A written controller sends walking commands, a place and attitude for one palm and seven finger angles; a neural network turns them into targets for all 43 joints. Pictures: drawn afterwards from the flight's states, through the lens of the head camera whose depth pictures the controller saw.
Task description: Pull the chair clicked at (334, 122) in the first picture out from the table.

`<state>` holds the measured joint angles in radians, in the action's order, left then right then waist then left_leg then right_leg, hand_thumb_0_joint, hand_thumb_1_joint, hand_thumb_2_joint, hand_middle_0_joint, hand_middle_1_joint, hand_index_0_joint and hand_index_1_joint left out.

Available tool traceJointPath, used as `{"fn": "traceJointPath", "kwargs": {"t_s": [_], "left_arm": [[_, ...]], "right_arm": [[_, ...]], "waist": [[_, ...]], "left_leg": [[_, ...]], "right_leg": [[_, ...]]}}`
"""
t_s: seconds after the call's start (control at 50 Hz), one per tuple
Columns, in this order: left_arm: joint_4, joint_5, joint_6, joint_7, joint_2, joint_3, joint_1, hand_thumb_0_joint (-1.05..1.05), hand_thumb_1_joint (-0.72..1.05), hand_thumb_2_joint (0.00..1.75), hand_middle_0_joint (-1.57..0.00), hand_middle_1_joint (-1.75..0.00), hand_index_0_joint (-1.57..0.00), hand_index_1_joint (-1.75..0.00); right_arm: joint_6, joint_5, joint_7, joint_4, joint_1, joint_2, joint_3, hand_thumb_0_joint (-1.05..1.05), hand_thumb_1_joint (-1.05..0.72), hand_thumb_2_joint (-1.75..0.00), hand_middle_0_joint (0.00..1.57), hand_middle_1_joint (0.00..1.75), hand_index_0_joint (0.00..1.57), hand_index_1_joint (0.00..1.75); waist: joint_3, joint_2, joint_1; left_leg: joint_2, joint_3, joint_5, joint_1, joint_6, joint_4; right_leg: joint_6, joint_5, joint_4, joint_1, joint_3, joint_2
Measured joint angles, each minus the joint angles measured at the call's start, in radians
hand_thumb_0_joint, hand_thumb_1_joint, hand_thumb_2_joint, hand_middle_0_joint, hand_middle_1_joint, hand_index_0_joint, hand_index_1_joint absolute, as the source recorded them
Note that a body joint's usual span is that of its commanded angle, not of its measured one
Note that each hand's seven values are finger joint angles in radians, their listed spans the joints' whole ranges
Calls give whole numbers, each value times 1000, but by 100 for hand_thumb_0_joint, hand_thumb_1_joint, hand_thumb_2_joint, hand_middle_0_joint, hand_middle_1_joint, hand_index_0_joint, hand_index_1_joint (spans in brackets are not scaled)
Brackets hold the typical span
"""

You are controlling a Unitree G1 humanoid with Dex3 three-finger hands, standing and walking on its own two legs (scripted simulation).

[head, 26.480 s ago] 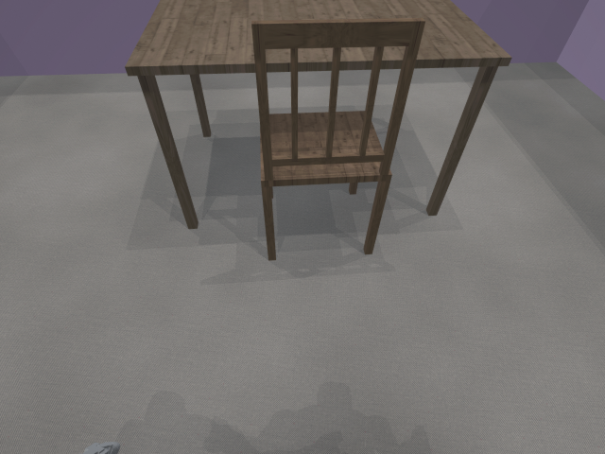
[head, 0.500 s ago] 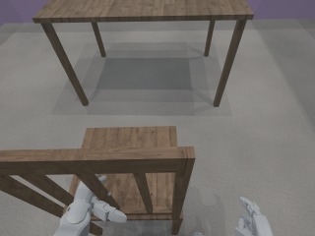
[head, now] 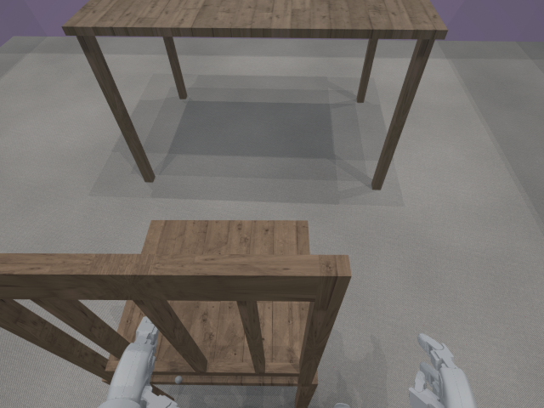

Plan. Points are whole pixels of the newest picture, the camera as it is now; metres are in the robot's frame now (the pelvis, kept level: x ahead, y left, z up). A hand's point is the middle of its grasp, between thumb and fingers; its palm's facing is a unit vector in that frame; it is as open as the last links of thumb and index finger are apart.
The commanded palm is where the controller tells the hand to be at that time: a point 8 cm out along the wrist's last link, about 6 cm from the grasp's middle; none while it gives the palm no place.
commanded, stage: draw the fingers out of the gap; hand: left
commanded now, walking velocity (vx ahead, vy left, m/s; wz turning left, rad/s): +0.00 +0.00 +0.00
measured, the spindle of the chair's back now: (180, 339) +0.23 +0.15 -0.03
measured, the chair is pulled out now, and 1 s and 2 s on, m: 0.74 0.74 0.73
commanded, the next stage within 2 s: draw the hand back to the body in 0.44 s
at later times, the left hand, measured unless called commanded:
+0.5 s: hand out of the picture +0.11 +0.14 -0.02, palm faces -0.01 -0.98 -0.20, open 17.5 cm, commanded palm +0.07 +0.19 +0.00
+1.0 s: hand out of the picture +0.12 +0.16 +0.07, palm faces +0.03 -0.99 -0.11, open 17.5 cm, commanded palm +0.08 +0.23 +0.09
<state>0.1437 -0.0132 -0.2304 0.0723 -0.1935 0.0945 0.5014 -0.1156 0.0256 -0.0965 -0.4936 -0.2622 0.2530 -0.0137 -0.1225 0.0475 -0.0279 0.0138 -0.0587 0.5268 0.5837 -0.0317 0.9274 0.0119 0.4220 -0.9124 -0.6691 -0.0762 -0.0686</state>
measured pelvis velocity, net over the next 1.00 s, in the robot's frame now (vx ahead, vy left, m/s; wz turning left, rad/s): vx -0.04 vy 0.00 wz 0.00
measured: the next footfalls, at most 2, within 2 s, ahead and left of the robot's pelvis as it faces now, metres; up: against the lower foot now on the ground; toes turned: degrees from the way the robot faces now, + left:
none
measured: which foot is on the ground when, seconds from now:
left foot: down 0.00-1.00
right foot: down 0.00-1.00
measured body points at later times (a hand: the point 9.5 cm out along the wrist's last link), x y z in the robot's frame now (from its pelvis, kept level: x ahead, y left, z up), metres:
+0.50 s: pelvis -0.01 +0.01 -0.02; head +0.01 -0.01 +0.43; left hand +0.10 +0.19 -0.01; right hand +0.18 -0.23 -0.07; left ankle -0.04 +0.14 -0.69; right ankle +0.02 -0.13 -0.69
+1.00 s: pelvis -0.04 +0.00 -0.03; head -0.01 -0.02 +0.42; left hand +0.12 +0.22 +0.08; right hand +0.16 -0.23 -0.10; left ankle -0.04 +0.14 -0.69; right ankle +0.02 -0.13 -0.69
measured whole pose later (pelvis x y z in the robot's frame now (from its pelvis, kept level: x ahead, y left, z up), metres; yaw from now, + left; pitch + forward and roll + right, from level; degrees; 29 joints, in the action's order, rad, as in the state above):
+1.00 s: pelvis -0.04 +0.00 -0.03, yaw +0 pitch +9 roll -1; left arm 0.43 -0.25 0.20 -0.14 -0.24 -0.08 0.74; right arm -0.16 0.08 -0.10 -0.50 -0.23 0.20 0.02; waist -0.12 0.07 0.02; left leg 0.02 -0.07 0.57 0.70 -0.04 1.11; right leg 0.00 0.44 -1.06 -0.77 -0.08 -0.06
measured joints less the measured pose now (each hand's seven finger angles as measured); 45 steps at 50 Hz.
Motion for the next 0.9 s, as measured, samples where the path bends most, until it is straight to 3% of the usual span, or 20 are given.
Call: {"fn": "traceJointPath", "kwargs": {"t_s": [0.58, 0.68, 0.82, 0.86, 0.9], "left_arm": [[228, 41, 39, -14, 2, 50, 331, -1, -54, 20, -1, 0, -1, 0], [270, -81, 206, -42, 24, 14, 368, -1, -54, 20, -1, 0, -1, 0], [285, -141, 472, -122, 16, -62, 293, -1, -54, 20, -1, 0, -1, 0], [279, -156, 515, -164, 0, -86, 264, -1, -54, 20, 0, 0, 0, 0], [278, -175, 513, -197, -20, -113, 246, -1, -54, 20, 0, 0, -1, 0]], "right_arm": [[-1, 8, -16, 75, -2, -35, 14, 1, -91, -90, 20, 30, 20, 30], [-50, 14, -16, 57, -7, -39, 26, 1, -91, -90, 20, 30, 20, 30], [-77, 22, 15, 4, 21, -48, 39, 1, -91, -90, 20, 30, 20, 30], [-71, 27, 24, -4, 32, -52, 42, 1, -91, -90, 20, 30, 20, 30], [-56, 35, 26, -7, 40, -56, 42, 1, -91, -90, 20, 30, 20, 30]], "waist": [[-49, 5, 34], [-44, -2, 46], [-28, -4, 60], [-21, -2, 60], [-11, 3, 58]], "left_leg": [[0, -4, 43, 90, 5, 127], [0, -14, 53, 122, 1, 164], [2, -19, 61, 173, -6, 218], [4, -18, 63, 184, -7, 231], [6, -16, 61, 177, -9, 231]], "right_leg": [[3, 27, -103, -82, 2, -1], [0, 35, -132, -108, -6, -1], [-6, 40, -182, -158, -8, 0], [-8, 40, -195, -170, -6, 3], [-8, 38, -196, -165, -4, 4]]}}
